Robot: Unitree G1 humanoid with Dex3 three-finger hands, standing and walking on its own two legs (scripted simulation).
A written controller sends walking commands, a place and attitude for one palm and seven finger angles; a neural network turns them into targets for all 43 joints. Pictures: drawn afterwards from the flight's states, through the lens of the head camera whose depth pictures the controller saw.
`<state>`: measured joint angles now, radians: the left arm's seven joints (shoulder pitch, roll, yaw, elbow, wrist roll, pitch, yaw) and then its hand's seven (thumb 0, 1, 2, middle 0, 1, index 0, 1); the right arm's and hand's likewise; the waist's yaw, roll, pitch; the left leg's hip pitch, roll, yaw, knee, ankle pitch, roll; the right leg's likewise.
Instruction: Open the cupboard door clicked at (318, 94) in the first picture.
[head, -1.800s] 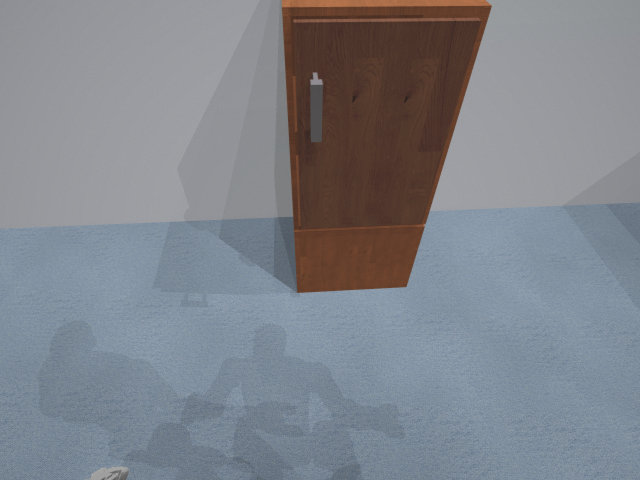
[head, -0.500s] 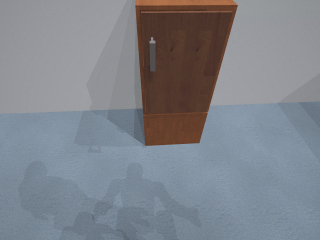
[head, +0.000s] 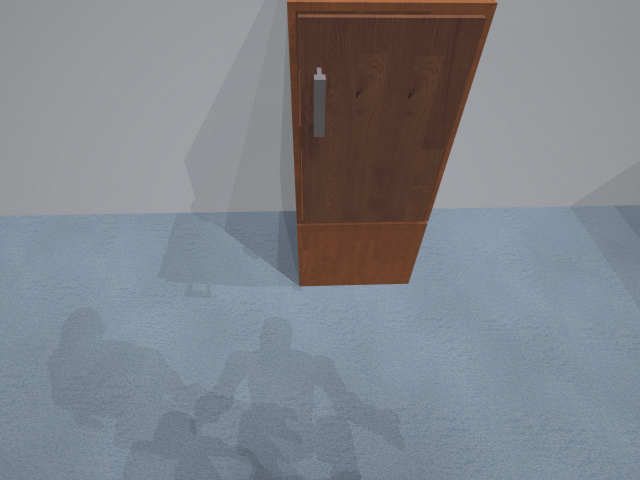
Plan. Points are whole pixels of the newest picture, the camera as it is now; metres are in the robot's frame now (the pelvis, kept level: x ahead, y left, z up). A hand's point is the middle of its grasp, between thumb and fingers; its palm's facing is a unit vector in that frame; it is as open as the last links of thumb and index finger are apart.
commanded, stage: take the last steps up to it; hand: left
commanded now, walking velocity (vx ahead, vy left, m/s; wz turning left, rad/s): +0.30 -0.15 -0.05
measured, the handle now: (319, 102) +0.88 +0.06 +0.03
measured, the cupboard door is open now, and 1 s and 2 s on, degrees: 0 0 0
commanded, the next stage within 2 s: come to a stop and stand still in 0.94 s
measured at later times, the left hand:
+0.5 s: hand out of the picture -0.03 +0.10 -0.17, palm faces +0.12 -0.98 -0.15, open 7.4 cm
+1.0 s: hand (257, 356) +0.35 +0.14 -0.17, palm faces -0.01 -0.98 -0.18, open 7.3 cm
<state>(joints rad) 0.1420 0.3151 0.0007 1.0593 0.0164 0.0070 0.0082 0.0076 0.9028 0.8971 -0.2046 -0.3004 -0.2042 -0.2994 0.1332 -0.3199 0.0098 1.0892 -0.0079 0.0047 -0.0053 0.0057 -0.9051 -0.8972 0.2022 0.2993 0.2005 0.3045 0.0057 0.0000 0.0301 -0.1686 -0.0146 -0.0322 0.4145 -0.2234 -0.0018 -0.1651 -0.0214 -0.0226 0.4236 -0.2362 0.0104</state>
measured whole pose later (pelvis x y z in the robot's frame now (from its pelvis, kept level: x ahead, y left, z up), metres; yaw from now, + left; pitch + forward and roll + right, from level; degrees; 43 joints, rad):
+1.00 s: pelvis +0.27 -0.06 +0.00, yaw -2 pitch -1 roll +0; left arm 0.21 0.21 0.08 1.01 0.04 0.01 -0.03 0.01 0.93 0.90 -0.20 -0.30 -0.20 -0.30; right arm 0.33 -0.16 -0.05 1.09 -0.03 -0.05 -0.03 -0.01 -0.93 -0.90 0.20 0.30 0.20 0.30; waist -0.02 -0.03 0.01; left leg -0.10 0.08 0.19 0.42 -0.30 0.00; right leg -0.53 -0.14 -0.05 0.79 -0.18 0.03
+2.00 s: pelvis +0.30 -0.07 +0.00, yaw -2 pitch -1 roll -1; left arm 0.28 0.17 0.04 1.11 0.02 0.06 0.01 0.01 0.91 0.90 -0.20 -0.30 -0.20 -0.30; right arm 0.28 -0.15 -0.03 1.13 -0.02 0.01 -0.05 0.00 -0.91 -0.90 0.20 0.30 0.20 0.30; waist -0.02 -0.03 0.03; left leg -0.20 0.00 0.11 0.38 -0.16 0.06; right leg -0.21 -0.04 -0.01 0.62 -0.40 0.03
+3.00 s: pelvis +0.32 -0.08 -0.01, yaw -1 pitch +0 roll +0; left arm 0.29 0.18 0.00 1.05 0.02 -0.02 0.04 0.01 0.91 0.90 -0.20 -0.30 -0.20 -0.30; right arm 0.27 -0.18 0.01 1.06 -0.02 -0.02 -0.03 0.02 -0.94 -0.90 0.20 0.30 0.20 0.30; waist 0.01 0.00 0.00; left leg -0.25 -0.02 0.07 0.53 -0.27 0.05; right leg -0.17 -0.04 -0.03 0.50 -0.33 0.03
